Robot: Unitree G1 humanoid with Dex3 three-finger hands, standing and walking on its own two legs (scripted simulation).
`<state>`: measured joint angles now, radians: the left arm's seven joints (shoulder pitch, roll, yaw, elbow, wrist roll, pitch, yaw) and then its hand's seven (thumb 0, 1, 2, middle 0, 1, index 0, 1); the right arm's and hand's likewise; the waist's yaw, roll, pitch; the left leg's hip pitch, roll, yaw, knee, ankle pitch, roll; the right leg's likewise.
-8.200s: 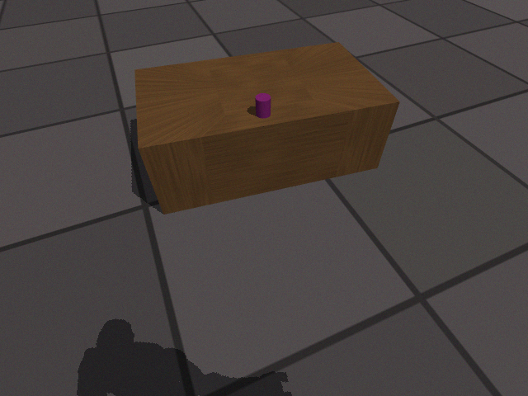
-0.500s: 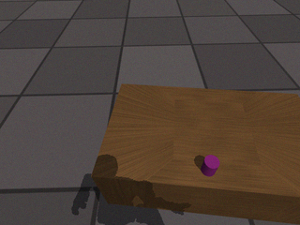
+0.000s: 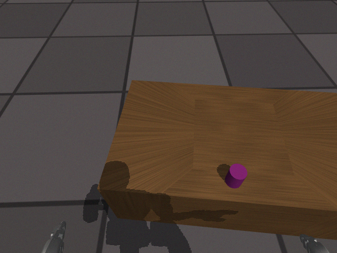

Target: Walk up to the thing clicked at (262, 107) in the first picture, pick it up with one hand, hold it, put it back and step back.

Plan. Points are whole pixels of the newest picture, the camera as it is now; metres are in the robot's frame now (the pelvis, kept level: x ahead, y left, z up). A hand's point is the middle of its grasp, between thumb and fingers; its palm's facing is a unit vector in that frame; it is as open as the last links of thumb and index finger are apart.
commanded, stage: go down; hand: right
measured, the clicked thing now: (235, 176) +0.45 -0.23 -0.29
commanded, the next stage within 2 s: none
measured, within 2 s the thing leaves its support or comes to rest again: neither
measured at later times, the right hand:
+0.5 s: hand (294, 249) +0.17 -0.28 -0.11, palm faces +0.06 +0.94 -0.32, open 17.5 cm
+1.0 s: hand out of the picture +0.16 -0.29 -0.09, palm faces +0.10 +0.94 -0.32, open 17.3 cm
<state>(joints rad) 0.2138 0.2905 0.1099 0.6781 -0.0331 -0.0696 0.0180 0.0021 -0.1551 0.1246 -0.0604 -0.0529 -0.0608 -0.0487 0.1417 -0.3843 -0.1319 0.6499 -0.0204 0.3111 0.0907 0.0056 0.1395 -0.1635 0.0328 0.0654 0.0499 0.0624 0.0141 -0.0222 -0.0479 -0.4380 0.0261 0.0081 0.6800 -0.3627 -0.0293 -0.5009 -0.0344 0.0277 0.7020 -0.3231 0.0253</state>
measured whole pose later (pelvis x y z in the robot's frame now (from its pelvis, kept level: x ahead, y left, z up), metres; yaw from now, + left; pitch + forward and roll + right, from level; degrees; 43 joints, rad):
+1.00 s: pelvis +0.01 -0.01 -0.03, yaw -1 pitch +11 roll +2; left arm 0.44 0.25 0.05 0.24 -0.03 -0.09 0.12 -0.01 -0.52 0.05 -0.07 -0.05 -0.06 -0.05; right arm 0.35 -0.43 -0.26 0.18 0.03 0.44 0.17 0.00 0.50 -0.07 0.02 0.06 0.04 0.06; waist 0.01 -0.01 -0.15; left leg -0.61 0.03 0.02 0.92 -0.50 -0.04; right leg -0.70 -0.03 0.05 0.97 -0.46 0.02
